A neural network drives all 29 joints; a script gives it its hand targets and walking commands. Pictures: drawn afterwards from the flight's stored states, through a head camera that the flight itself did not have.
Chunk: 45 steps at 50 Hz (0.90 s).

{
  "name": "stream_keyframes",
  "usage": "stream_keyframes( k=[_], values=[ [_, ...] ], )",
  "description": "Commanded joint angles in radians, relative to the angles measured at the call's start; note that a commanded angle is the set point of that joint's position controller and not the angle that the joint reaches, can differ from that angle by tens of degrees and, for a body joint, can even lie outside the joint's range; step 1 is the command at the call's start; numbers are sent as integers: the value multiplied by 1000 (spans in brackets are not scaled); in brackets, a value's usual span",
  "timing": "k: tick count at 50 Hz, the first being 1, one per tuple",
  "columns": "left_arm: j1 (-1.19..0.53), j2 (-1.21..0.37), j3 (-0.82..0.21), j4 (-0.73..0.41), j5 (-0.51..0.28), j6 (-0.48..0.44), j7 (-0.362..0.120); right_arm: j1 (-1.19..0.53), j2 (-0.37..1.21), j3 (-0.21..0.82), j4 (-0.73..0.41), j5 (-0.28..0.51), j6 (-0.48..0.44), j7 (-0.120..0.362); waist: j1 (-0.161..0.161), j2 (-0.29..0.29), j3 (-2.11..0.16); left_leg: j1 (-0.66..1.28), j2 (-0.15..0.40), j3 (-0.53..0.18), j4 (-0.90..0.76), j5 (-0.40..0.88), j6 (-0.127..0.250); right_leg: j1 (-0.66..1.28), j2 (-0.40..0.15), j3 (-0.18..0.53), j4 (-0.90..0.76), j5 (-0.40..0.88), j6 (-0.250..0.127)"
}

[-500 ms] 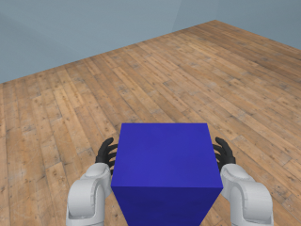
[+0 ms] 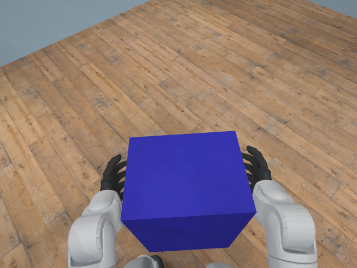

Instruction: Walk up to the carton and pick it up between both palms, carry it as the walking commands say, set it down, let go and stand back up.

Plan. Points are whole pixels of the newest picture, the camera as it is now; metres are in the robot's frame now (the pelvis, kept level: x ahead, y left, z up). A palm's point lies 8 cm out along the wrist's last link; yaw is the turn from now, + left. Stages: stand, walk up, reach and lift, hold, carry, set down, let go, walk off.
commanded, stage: carry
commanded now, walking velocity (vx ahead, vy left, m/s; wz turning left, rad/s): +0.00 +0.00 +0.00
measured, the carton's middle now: (186, 200) +0.25 +0.00 -0.02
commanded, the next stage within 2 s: none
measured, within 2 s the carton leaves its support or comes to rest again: neither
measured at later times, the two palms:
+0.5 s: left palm (132, 84) +0.50 +0.11 +0.11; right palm (251, 69) +0.53 -0.18 +0.11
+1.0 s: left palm (139, 55) +0.65 +0.11 +0.07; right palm (239, 46) +0.66 -0.18 +0.08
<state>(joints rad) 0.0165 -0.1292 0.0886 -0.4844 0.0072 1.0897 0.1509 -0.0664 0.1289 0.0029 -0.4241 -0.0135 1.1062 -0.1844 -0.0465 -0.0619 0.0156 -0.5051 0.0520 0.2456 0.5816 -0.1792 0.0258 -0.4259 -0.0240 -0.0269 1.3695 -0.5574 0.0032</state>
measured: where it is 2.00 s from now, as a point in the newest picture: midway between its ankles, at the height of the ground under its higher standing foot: (188, 179)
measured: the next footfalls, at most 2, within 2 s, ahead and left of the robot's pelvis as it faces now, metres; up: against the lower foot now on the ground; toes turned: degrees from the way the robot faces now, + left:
right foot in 0.12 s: +0.23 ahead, -0.11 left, +0.00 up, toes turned -3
left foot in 0.54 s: +0.33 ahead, +0.07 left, +0.00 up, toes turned +13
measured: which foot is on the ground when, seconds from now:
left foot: down 0.00-0.14, up 0.16-0.52, down 0.54-0.80, up 0.82-0.88, down 0.90-1.00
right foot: up 0.00-0.10, down 0.12-0.92, up 0.94-1.00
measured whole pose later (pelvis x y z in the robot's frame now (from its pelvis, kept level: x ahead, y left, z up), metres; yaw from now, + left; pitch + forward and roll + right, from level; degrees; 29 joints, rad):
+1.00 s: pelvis +0.42 -0.04 +0.00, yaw +1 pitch +5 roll +2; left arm 0.05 -0.13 0.06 -0.45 0.02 1.12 0.16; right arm -0.01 0.13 -0.01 -0.40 -0.01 1.12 -0.17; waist -0.02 -0.05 -0.11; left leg -0.32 0.04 0.22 0.66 -0.41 0.02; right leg -0.25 -0.02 -0.07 0.96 -0.60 0.00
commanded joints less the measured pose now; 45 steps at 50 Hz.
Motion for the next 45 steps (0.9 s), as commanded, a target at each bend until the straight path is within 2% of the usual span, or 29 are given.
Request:
stream_keyframes(
  k=[1,3,5,7,8,9,10,12,14,16,18,24,25,26,27,28,30,31,32,33,34,36,38,39,40,41,43,44,45],
  values=[
    [-436,-912,-718,-220,-300,-50,-145,-324,982,642,-255,285,-79,169,46,181,-492,529,237,-268,-212,596,79,3,-43,-3,-656,120,-7],
    [-426,-912,-683,-227,-273,-79,-147,-333,985,664,-259,276,-93,165,47,229,-493,410,220,-134,-191,284,47,204,-32,-73,-853,425,2],
    [-379,-946,-683,-217,-271,-82,-149,-341,947,690,-291,272,-88,173,56,120,-434,338,128,-59,-113,242,8,283,-31,-99,-940,580,-12],
    [-326,-887,-691,-187,-275,-60,-150,-291,851,653,-309,244,-73,162,39,24,-428,249,43,-66,-33,-82,-17,349,-172,35,-1021,686,-37],
    [-371,-838,-703,-228,-283,-49,-146,-270,825,614,-285,225,-60,155,37,-3,-416,195,7,-88,3,-221,-19,367,-217,110,-1062,564,-41],
    [-343,-793,-686,-216,-270,-35,-144,-245,819,656,-252,231,-32,148,49,-151,-401,153,-12,-99,68,-328,-41,405,-309,268,-1106,582,-84],
    [-314,-796,-657,-187,-247,-20,-135,-295,818,672,-283,253,-16,148,57,-213,-387,98,10,-132,119,-366,-57,488,-340,285,-1084,835,-141],
    [-287,-763,-645,-124,-230,10,-126,-261,768,648,-215,231,23,139,53,-143,-361,13,40,-164,155,-348,-51,577,-323,187,-975,1314,-142],
    [-318,-772,-665,-110,-250,22,-132,-218,783,615,-151,221,34,138,50,-118,-351,-1,28,-161,108,-281,-41,630,-291,119,-920,1519,-116],
    [-308,-756,-649,-95,-234,35,-126,-249,793,602,-126,229,38,135,60,-69,-380,41,9,-135,42,-234,-36,663,-272,85,-937,1419,-100],
    [-337,-773,-665,-104,-245,35,-126,-241,816,589,-108,228,31,136,62,-20,-388,57,-17,-115,37,-193,-35,666,-276,99,-936,1547,-76],
    [-488,-828,-688,-175,-303,26,-141,-346,883,587,-153,243,21,136,60,-141,-309,120,-17,-85,-5,-36,-39,513,-203,9,-939,1471,-56],
    [-477,-843,-689,-158,-301,29,-139,-356,881,584,-174,246,13,132,58,-46,-326,175,-21,-76,-67,73,-39,467,-200,0,-909,1414,-50],
    [-452,-842,-675,-134,-292,28,-139,-360,882,600,-186,246,17,133,53,-102,-340,239,-3,-80,-94,196,-20,426,-165,-30,-888,1340,-45],
    [-483,-865,-700,-155,-311,30,-144,-357,880,593,-201,244,13,134,54,-42,-363,338,37,-97,-105,365,-8,370,-160,-27,-864,1230,-38],
    [-521,-856,-708,-181,-308,26,-141,-375,876,578,-192,246,6,141,51,61,-412,449,113,-168,-33,718,23,283,-135,-40,-813,1054,-15],
    [-527,-886,-739,-186,-312,28,-138,-325,866,551,-182,234,-6,142,40,225,-441,628,222,-266,0,1216,101,103,-54,-63,-730,522,10],
    [-477,-874,-717,-160,-292,28,-133,-300,884,561,-139,247,-5,145,37,280,-453,726,240,-289,11,1262,121,32,-27,-64,-744,324,9],
    [-440,-867,-708,-141,-286,32,-132,-302,871,574,-154,242,-1,143,42,224,-454,755,254,-299,23,1257,145,1,-30,-40,-792,281,3],
    [-444,-868,-731,-158,-294,31,-132,-257,859,550,-130,226,2,147,45,275,-438,706,237,-262,11,1185,113,15,-27,-36,-845,221,2],
    [-395,-856,-700,-113,-268,38,-129,-261,855,564,-113,228,8,150,55,216,-428,615,201,-231,-2,1070,87,116,-39,-44,-905,255,-3],
    [-392,-872,-686,-92,-255,39,-125,-306,853,571,-138,247,8,157,52,202,-433,502,145,-178,36,927,33,282,-72,-52,-899,731,-8],
    [-412,-876,-663,-108,-265,22,-128,-331,882,587,-182,255,-2,145,56,-82,-420,167,58,-90,203,484,2,575,-140,1,-806,1440,-36],
    [-397,-893,-666,-97,-267,17,-124,-377,883,600,-224,272,-5,142,65,-197,-401,-45,-3,-43,199,59,-18,752,-193,27,-762,1709,-67],
    [-358,-885,-667,-96,-257,13,-125,-338,880,612,-213,281,2,151,71,-221,-391,-165,-64,-15,124,-241,-2,874,-203,60,-709,1928,-110],
    [-389,-894,-676,-132,-274,2,-125,-355,888,620,-225,285,-7,152,81,-204,-384,-189,-88,-9,81,-277,13,880,-208,52,-716,1970,-117],
    [-413,-886,-678,-132,-253,-3,-121,-371,898,622,-194,290,-18,159,54,-55,-328,-7,-96,2,7,-100,25,652,-155,-45,-682,1777,-53],
    [-411,-860,-652,-117,-239,1,-115,-357,887,620,-172,282,-12,158,37,-29,-324,224,-81,-6,-72,113,32,453,-145,-88,-618,1635,-39],
    [-391,-816,-649,-135,-234,1,-117,-312,843,618,-166,264,-10,160,20,33,-350,506,19,-94,-9,579,78,174,-109,-86,-561,1313,0]
  ],
)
